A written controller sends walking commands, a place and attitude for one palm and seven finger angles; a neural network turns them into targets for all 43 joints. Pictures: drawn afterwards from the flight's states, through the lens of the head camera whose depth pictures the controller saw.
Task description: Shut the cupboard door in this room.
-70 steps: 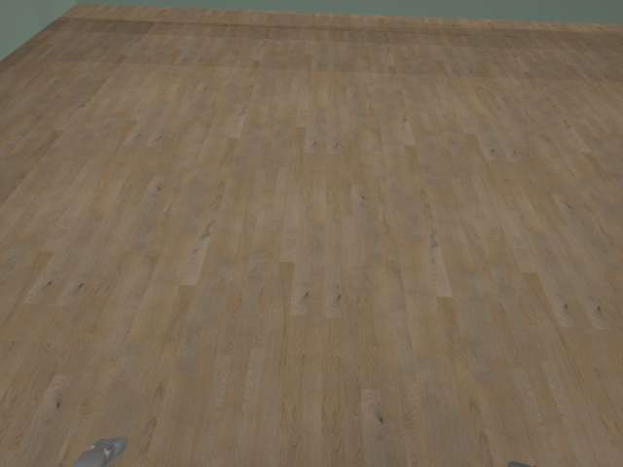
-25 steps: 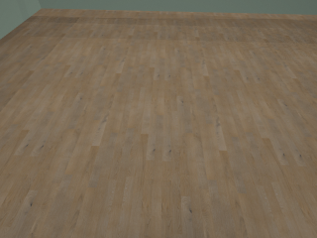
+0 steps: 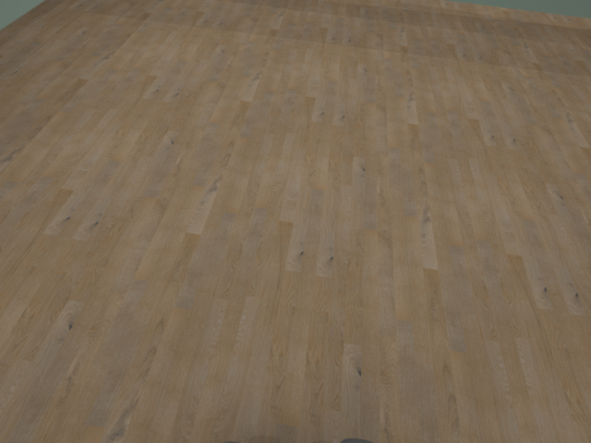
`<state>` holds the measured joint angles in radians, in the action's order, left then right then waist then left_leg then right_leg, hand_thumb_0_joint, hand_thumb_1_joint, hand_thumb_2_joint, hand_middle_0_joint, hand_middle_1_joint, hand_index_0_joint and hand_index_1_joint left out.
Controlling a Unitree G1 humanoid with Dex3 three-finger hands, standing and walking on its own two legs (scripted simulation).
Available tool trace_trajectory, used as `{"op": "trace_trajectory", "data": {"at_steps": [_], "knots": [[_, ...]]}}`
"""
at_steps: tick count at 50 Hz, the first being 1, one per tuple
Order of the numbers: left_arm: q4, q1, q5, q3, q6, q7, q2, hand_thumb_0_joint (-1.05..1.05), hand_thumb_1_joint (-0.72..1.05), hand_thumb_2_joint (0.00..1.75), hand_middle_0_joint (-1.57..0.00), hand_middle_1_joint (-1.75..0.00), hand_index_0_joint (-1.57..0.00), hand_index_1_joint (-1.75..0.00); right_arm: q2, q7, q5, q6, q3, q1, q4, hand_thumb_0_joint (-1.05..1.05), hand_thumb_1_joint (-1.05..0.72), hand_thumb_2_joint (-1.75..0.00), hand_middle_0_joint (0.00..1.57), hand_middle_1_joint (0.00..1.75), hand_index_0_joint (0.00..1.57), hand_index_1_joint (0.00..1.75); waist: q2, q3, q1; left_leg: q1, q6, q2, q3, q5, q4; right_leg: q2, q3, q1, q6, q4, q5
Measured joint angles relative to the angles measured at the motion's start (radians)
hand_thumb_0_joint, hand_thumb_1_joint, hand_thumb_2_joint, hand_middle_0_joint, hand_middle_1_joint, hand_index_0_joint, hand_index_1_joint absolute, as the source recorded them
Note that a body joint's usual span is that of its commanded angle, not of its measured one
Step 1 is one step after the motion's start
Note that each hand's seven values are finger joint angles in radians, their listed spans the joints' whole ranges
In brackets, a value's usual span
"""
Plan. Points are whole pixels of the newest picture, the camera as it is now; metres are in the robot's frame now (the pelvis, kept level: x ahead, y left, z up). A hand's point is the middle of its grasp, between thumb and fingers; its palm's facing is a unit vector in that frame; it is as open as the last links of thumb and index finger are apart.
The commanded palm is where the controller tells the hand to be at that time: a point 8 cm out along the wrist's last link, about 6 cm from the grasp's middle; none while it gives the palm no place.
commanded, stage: turn or walk to find it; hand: left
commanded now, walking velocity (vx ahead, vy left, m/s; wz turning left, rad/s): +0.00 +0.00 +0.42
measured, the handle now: out of the picture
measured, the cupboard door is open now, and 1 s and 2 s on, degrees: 79 79 79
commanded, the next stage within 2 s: stand and wait in 1.52 s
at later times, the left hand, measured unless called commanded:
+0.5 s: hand out of the picture -0.02 +0.15 -0.13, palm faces +0.25 -0.92 -0.30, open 7.4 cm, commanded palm none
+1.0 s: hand out of the picture -0.15 +0.20 -0.17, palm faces +0.50 -0.84 -0.23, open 7.4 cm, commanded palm none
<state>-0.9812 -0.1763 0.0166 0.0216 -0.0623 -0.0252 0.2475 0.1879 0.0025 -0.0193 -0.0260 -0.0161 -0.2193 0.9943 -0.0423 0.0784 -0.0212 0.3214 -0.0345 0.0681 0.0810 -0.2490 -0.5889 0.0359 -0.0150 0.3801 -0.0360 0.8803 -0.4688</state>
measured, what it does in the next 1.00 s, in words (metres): steps on the spot, turning left: right foot, then left foot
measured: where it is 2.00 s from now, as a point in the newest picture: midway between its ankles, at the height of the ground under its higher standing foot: outside the picture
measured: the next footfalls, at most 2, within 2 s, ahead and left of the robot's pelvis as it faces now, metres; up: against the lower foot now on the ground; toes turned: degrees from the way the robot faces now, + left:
right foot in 0.28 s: +0.00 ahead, -0.14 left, +0.00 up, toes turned +8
left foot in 0.76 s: -0.07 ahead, +0.08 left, +0.00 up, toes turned +27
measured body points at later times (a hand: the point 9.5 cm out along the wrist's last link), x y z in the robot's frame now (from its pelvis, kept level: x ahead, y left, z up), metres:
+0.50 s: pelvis -0.04 -0.06 +0.01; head -0.02 -0.08 +0.46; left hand -0.03 +0.20 -0.11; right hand +0.06 -0.31 -0.15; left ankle -0.08 +0.09 -0.63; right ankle -0.04 -0.15 -0.73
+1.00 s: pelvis -0.08 -0.01 +0.01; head -0.08 +0.03 +0.46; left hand -0.17 +0.25 -0.15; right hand +0.12 -0.18 -0.11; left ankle -0.11 +0.07 -0.73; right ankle -0.02 -0.17 -0.64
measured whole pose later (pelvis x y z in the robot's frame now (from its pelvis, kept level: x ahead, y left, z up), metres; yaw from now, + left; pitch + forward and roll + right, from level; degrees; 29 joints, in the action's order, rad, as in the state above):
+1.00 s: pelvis -0.08 -0.01 +0.01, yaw +27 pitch -2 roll -2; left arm -0.97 -0.24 0.02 0.07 -0.06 -0.01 0.27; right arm 0.18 -0.01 -0.01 -0.02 -0.02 -0.15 0.94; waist -0.05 0.07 0.03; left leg 0.20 -0.07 0.03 -0.02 -0.23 -0.46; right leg 0.10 -0.03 0.47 -0.09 1.12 -0.36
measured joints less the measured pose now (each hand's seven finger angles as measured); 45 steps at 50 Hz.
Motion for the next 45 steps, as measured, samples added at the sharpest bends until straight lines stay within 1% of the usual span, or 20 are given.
{"op": "trace_trajectory", "data": {"at_steps": [3, 6, 11, 13, 14, 15, 16, 18, 21, 23, 25, 28, 30, 35, 36, 38, 39, 41, 43, 45], "knots": [[0.015, 0.012, -0.001, 0.011, 0.006, 0.003, -0.003, 0.01, 0.9, 0.9, -0.21, -0.3, -0.2, -0.3, -0.009, -0.007, -0.001, -0.002, -0.003, -0.014, -0.008, 0.01, -0.91, -0.89, 0.21, 0.3, 0.2, 0.3, 0.019, 0.0, -0.002, 0.002, 0.002, -0.001, 0.033, 0.049, 0.061, -0.017, 0.005, 0.034, -0.007, 0.098, 0.001], [0.031, 0.018, -0.004, 0.019, 0.013, 0.004, -0.009, 0.01, 0.9, 0.9, -0.21, -0.3, -0.2, -0.3, -0.003, -0.012, -0.003, -0.007, -0.012, -0.022, -0.014, 0.01, -0.91, -0.89, 0.21, 0.3, 0.2, 0.3, 0.041, -0.004, -0.007, 0.008, 0.009, 0.0, 0.064, 0.087, 0.104, -0.024, 0.01, 0.017, -0.014, 0.061, 0.002], [0.053, 0.031, -0.011, 0.022, 0.018, 0.001, -0.018, 0.01, 0.91, 0.9, -0.2, -0.3, -0.2, -0.3, 0.02, -0.014, -0.007, -0.014, -0.034, -0.028, -0.028, 0.01, -0.91, -0.89, 0.21, 0.3, 0.2, 0.3, 0.072, -0.015, -0.023, 0.03, 0.033, 0.015, 0.117, 0.128, 0.13, -0.041, 0.028, -0.069, -0.014, -0.133, 0.009], [0.064, 0.029, -0.013, 0.022, 0.026, 0.0, -0.021, 0.01, 0.91, 0.9, -0.2, -0.3, -0.2, -0.3, 0.032, -0.011, -0.005, -0.021, -0.043, -0.031, -0.033, 0.01, -0.91, -0.89, 0.21, 0.3, 0.2, 0.3, 0.078, -0.023, -0.022, 0.046, 0.05, 0.027, 0.135, 0.133, 0.119, -0.046, 0.024, -0.128, -0.011, -0.273, 0.076], [0.07, 0.022, -0.012, 0.022, 0.033, 0.0, -0.022, 0.01, 0.9, 0.9, -0.2, -0.3, -0.2, -0.3, 0.039, -0.009, -0.003, -0.025, -0.047, -0.033, -0.036, 0.01, -0.91, -0.89, 0.21, 0.3, 0.2, 0.3, 0.081, -0.028, -0.017, 0.06, 0.058, 0.034, 0.139, 0.127, 0.096, -0.044, 0.018, -0.157, 0.005, -0.346, 0.131], [0.07, 0.019, -0.006, 0.022, 0.038, -0.002, -0.03, 0.01, 0.91, 0.9, -0.2, -0.3, -0.2, -0.3, 0.048, -0.008, 0.0, -0.031, -0.055, -0.028, -0.034, 0.01, -0.91, -0.89, 0.21, 0.3, 0.2, 0.3, 0.096, -0.024, -0.016, 0.081, 0.062, 0.031, 0.137, 0.053, 0.036, -0.051, 0.006, -0.163, 0.029, -0.351, 0.157], [0.07, 0.01, -0.003, 0.018, 0.039, -0.003, -0.036, 0.01, 0.91, 0.9, -0.2, -0.3, -0.2, -0.3, 0.055, -0.009, -0.001, -0.037, -0.061, -0.028, -0.031, 0.01, -0.91, -0.89, 0.21, 0.3, 0.2, 0.3, 0.101, -0.025, -0.016, 0.111, 0.065, 0.032, 0.114, -0.044, -0.056, -0.049, -0.006, -0.167, 0.048, -0.342, 0.155], [0.07, -0.015, 0.0, 0.014, 0.038, -0.005, -0.045, 0.01, 0.9, 0.9, -0.2, -0.3, -0.2, -0.3, 0.067, -0.004, -0.006, -0.046, -0.071, -0.034, -0.026, 0.01, -0.91, -0.89, 0.21, 0.3, 0.2, 0.3, 0.096, -0.039, -0.012, 0.169, 0.066, 0.032, 0.057, -0.129, -0.258, -0.03, -0.025, -0.188, 0.067, -0.352, 0.146], [0.062, -0.048, 0.0, 0.01, 0.041, -0.005, -0.051, 0.01, 0.9, 0.9, -0.21, -0.3, -0.2, -0.3, 0.081, 0.004, -0.006, -0.048, -0.077, -0.035, -0.021, 0.01, -0.91, -0.89, 0.2, 0.3, 0.2, 0.3, 0.084, -0.048, -0.009, 0.213, 0.076, 0.0, -0.002, -0.105, -0.484, -0.009, -0.046, -0.22, 0.071, -0.393, 0.158], [0.058, -0.062, 0.001, 0.007, 0.046, -0.004, -0.056, 0.01, 0.9, 0.9, -0.21, -0.3, -0.2, -0.3, 0.087, 0.006, -0.004, -0.045, -0.078, -0.035, -0.021, 0.01, -0.91, -0.89, 0.2, 0.3, 0.2, 0.3, 0.078, -0.046, -0.013, 0.215, 0.088, -0.026, -0.021, -0.081, -0.552, 0.002, -0.069, -0.233, 0.072, -0.406, 0.164], [0.057, -0.074, 0.001, 0.004, 0.054, -0.003, -0.062, 0.01, 0.9, 0.9, -0.21, -0.3, -0.2, -0.3, 0.089, 0.005, -0.004, -0.048, -0.077, -0.033, -0.016, 0.01, -0.91, -0.89, 0.2, 0.3, 0.2, 0.3, 0.074, -0.041, -0.011, 0.204, 0.098, -0.05, -0.031, -0.074, -0.575, 0.011, -0.093, -0.236, 0.071, -0.407, 0.164], [0.056, -0.092, 0.004, 0.0, 0.062, -0.002, -0.072, 0.01, 0.9, 0.9, -0.21, -0.3, -0.2, -0.3, 0.088, 0.003, -0.003, -0.056, -0.071, -0.018, -0.005, 0.01, -0.91, -0.89, 0.2, 0.3, 0.2, 0.3, 0.068, -0.029, -0.001, 0.17, 0.108, -0.076, -0.042, -0.097, -0.545, 0.023, -0.125, -0.23, 0.069, -0.399, 0.159], [0.053, -0.104, 0.008, -0.001, 0.064, -0.002, -0.076, 0.01, 0.9, 0.9, -0.21, -0.3, -0.2, -0.3, 0.082, 0.002, -0.002, -0.059, -0.065, 0.0, 0.001, 0.01, -0.91, -0.89, 0.2, 0.3, 0.2, 0.3, 0.061, -0.018, 0.008, 0.139, 0.111, -0.087, -0.056, -0.128, -0.49, 0.032, -0.143, -0.223, 0.064, -0.389, 0.155], [0.032, -0.132, 0.016, 0.006, 0.057, 0.0, -0.065, 0.01, 0.9, 0.9, -0.21, -0.3, -0.2, -0.3, 0.056, 0.003, 0.008, -0.048, -0.044, 0.06, -0.008, 0.01, -0.91, -0.89, 0.2, 0.3, 0.2, 0.3, 0.03, 0.008, 0.04, 0.03, 0.095, -0.092, -0.112, -0.186, -0.239, 0.063, -0.178, -0.191, 0.041, -0.34, 0.137], [0.026, -0.137, 0.016, 0.009, 0.055, 0.0, -0.059, 0.01, 0.9, 0.9, -0.21, -0.3, -0.2, -0.3, 0.05, 0.003, 0.009, -0.042, -0.04, 0.071, -0.013, 0.01, -0.91, -0.89, 0.2, 0.3, 0.2, 0.3, 0.023, 0.011, 0.044, 0.003, 0.089, -0.088, -0.124, -0.172, -0.174, 0.07, -0.187, -0.183, 0.034, -0.323, 0.129], [0.015, -0.15, 0.011, 0.016, 0.048, 0.001, -0.043, 0.01, 0.9, 0.9, -0.21, -0.3, -0.2, -0.3, 0.043, 0.005, 0.01, -0.024, -0.033, 0.086, -0.03, 0.01, -0.91, -0.89, 0.2, 0.3, 0.2, 0.3, 0.014, 0.01, 0.046, -0.066, 0.067, -0.083, -0.146, -0.066, -0.009, 0.085, -0.204, -0.159, 0.015, -0.267, 0.103], [0.008, -0.148, 0.006, 0.022, 0.041, 0.003, -0.029, 0.01, 0.9, 0.9, -0.21, -0.3, -0.2, -0.3, 0.032, 0.004, 0.007, -0.012, -0.031, 0.096, -0.034, 0.01, -0.91, -0.89, 0.2, 0.3, 0.2, 0.3, -0.008, 0.015, 0.048, -0.068, 0.033, -0.067, -0.153, -0.062, 0.002, 0.104, -0.189, -0.132, 0.007, -0.208, 0.086], [-0.004, -0.139, 0.004, 0.03, 0.017, -0.002, -0.007, 0.01, 0.9, 0.9, -0.21, -0.3, -0.2, -0.3, 0.014, 0.004, 0.009, -0.001, -0.023, 0.111, -0.044, 0.01, -0.91, -0.89, 0.2, 0.3, 0.2, 0.3, -0.033, 0.025, 0.064, -0.067, -0.008, -0.053, -0.159, -0.081, -0.019, 0.099, -0.116, -0.065, -0.011, -0.043, -0.033], [-0.014, -0.127, 0.005, 0.037, -0.001, -0.004, 0.004, 0.01, 0.9, 0.9, -0.21, -0.3, -0.2, -0.3, 0.002, -0.003, 0.007, 0.006, -0.016, 0.112, -0.051, 0.01, -0.91, -0.89, 0.2, 0.3, 0.2, 0.3, -0.029, 0.019, 0.064, -0.081, -0.021, -0.056, -0.15, -0.075, 0.002, 0.079, -0.075, -0.008, -0.023, 0.093, -0.053], [-0.017, -0.107, 0.005, 0.044, -0.007, 0.001, 0.01, 0.01, 0.91, 0.9, -0.2, -0.3, -0.2, -0.3, -0.005, -0.01, 0.005, 0.009, -0.012, 0.105, -0.057, 0.0, -0.91, -0.89, 0.2, 0.3, 0.2, 0.3, -0.019, 0.013, 0.058, -0.097, -0.024, -0.054, -0.132, -0.046, 0.044, 0.069, -0.05, 0.035, -0.033, 0.182, -0.008]]}}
